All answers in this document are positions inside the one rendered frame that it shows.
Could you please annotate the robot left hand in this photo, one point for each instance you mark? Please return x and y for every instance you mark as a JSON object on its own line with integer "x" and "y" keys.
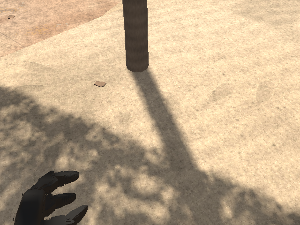
{"x": 38, "y": 201}

